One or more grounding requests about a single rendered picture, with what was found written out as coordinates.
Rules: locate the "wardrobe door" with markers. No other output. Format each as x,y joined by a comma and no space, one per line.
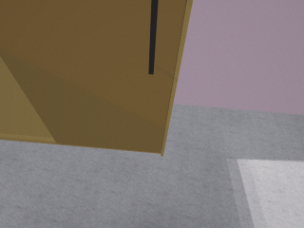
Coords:
84,67
17,115

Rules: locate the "handle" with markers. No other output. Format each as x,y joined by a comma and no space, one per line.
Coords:
153,32

